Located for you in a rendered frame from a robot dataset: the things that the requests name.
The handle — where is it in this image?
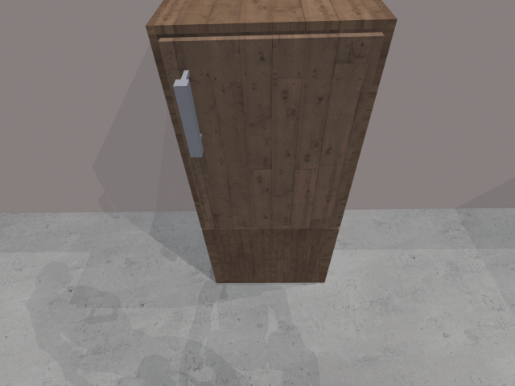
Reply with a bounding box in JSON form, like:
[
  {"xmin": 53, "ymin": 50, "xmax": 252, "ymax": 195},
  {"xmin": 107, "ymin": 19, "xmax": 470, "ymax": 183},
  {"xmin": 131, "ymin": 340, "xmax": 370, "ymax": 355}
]
[{"xmin": 173, "ymin": 70, "xmax": 204, "ymax": 158}]

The cupboard door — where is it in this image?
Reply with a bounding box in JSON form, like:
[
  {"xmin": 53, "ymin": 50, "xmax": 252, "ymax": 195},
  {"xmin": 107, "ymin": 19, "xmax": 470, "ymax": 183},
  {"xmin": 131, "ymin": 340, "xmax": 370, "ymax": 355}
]
[{"xmin": 158, "ymin": 32, "xmax": 385, "ymax": 229}]

